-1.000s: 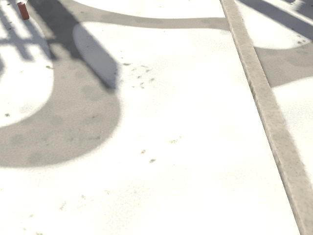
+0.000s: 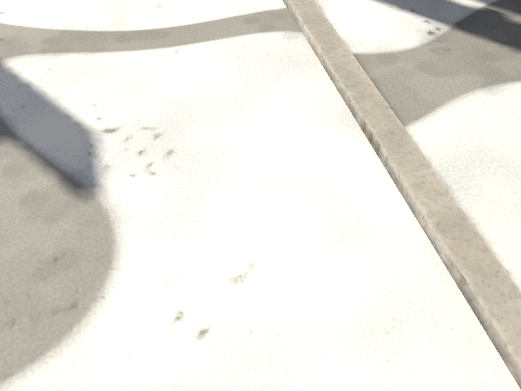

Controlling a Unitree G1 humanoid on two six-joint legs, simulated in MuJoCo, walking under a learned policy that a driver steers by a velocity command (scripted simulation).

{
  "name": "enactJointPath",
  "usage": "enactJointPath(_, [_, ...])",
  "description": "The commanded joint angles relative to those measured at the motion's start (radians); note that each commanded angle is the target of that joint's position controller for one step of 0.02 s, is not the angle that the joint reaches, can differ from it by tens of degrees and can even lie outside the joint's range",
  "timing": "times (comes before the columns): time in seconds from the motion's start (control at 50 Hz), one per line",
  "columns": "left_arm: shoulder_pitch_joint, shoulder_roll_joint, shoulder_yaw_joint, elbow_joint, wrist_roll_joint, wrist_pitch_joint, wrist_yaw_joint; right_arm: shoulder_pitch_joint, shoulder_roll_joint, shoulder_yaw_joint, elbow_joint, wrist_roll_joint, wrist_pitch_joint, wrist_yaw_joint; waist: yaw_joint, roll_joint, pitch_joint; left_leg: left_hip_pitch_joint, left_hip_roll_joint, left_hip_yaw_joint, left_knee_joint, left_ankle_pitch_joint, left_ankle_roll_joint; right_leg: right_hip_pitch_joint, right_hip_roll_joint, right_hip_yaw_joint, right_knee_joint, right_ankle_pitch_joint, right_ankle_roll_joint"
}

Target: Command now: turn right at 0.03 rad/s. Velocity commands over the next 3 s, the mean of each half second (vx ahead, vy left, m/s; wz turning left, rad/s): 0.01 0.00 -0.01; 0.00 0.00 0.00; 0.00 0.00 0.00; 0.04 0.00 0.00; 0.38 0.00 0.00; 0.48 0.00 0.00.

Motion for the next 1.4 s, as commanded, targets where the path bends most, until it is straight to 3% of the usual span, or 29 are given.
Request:
enactJointPath(0.02, [-0.041, 0.08, 0.019, -0.033, -0.002, -0.027, 0.004, 0.095, -0.061, -0.024, -0.004, 0.001, -0.013, -0.003, 0.002, -0.114, -0.004, -0.034, 0.017, -0.018, -0.059, 0.052, -0.002, 0.058, -0.095, 0.157, -0.184, 0.036, -0.054])
enactJointPath(0.1, [-0.013, 0.089, 0.024, 0.007, -0.005, -0.032, 0.007, 0.083, -0.059, -0.03, 0.003, 0.007, -0.015, 0.001, 0.012, -0.075, -0.044, -0.026, 0.023, -0.015, -0.058, 0.068, -0.01, 0.125, -0.095, 0.145, -0.141, 0.228, -0.07])
enactJointPath(0.26, [-0.004, 0.097, 0.034, 0.06, -0.01, -0.028, 0.007, 0.071, -0.078, -0.038, 0.023, 0.013, -0.014, 0.002, 0.017, -0.024, -0.016, -0.014, 0.025, -0.006, -0.063, 0.112, -0.016, 0.141, -0.059, 0.086, -0.092, 0.357, -0.072])
enactJointPath(0.44, [-0.027, 0.097, 0.038, 0.085, -0.011, -0.016, 0.009, 0.047, -0.091, -0.037, 0.035, 0.016, -0.015, 0.004, 0.024, -0.015, 0.022, -0.024, 0.025, -0.001, -0.071, 0.128, -0.008, 0.143, -0.037, 0.052, -0.072, 0.316, -0.06])
enactJointPath(0.78, [-0.039, 0.105, 0.035, 0.121, -0.011, -0.007, 0.012, 0.067, -0.07, -0.03, 0.056, 0.012, -0.019, 0.004, 0.03, -0.017, 0.044, -0.017, 0.018, 0.002, -0.089, 0.117, 0.006, 0.135, -0.029, 0.033, -0.076, 0.227, -0.037])
enactJointPath(1.4, [0.003, 0.112, 0.026, 0.154, -0.01, -0.004, 0.02, 0.093, -0.065, -0.021, 0.047, 0.013, -0.025, 0.008, 0.034, -0.02, 0.056, -0.029, 0.008, -0.001, -0.103, 0.12, 0.02, 0.131, -0.033, 0.024, -0.082, 0.208, -0.014])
